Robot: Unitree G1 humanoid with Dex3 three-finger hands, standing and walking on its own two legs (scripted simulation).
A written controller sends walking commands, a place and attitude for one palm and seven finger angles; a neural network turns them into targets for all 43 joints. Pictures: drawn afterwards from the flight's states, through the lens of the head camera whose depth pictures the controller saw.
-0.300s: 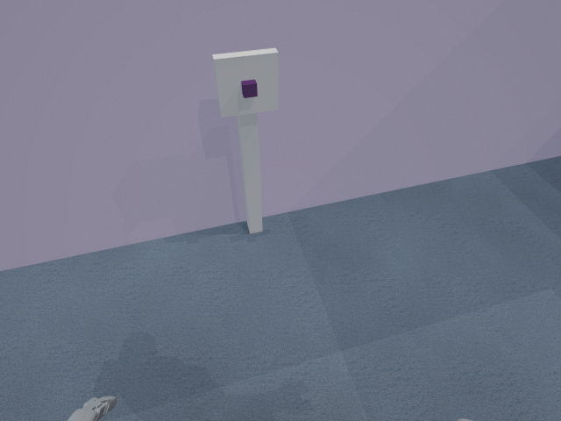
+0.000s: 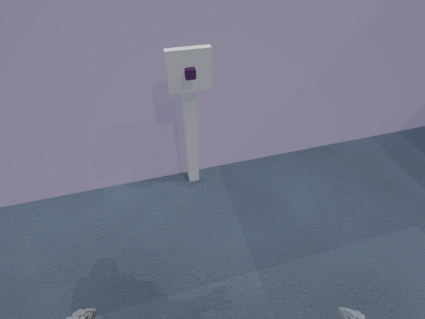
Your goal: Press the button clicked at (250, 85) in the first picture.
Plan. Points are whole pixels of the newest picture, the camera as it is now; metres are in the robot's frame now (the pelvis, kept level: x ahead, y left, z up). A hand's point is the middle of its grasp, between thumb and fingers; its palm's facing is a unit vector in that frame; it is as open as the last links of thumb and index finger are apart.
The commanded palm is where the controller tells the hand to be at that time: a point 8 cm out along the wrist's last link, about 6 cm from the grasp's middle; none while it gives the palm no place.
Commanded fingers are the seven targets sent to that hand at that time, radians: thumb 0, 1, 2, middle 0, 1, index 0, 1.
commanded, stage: stand and wait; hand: left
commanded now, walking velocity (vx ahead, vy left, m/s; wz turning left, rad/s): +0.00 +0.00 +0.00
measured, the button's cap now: (190, 73) +0.97 +0.16 -0.04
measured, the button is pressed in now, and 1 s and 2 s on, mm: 0 0 0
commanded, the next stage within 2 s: look at it before walking up in 0.66 s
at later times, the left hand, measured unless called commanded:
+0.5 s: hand out of the picture +0.04 +0.23 -0.15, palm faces -0.02 -0.94 -0.33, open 7.4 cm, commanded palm none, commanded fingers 0.00 0.90 0.90 -0.20 -0.30 -0.20 -0.30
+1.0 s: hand out of the picture +0.04 +0.23 -0.15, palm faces -0.04 -0.95 -0.32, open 7.3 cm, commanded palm none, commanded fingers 0.00 0.90 0.90 -0.20 -0.30 -0.20 -0.30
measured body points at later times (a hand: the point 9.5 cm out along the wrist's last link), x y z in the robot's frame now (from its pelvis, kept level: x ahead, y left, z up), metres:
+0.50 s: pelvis -0.03 -0.02 +0.01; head -0.03 -0.02 +0.46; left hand +0.04 +0.28 -0.13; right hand +0.04 -0.31 -0.13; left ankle -0.03 +0.11 -0.74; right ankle -0.03 -0.13 -0.74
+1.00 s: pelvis -0.03 -0.01 +0.01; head -0.03 -0.01 +0.46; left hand +0.04 +0.28 -0.13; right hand +0.03 -0.31 -0.13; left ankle -0.03 +0.11 -0.74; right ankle -0.03 -0.13 -0.74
